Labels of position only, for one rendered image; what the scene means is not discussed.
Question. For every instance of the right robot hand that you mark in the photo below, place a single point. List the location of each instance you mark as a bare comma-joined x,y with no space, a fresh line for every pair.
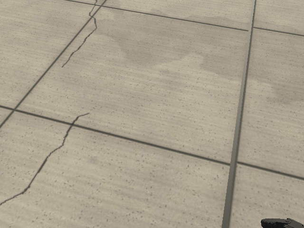
280,223

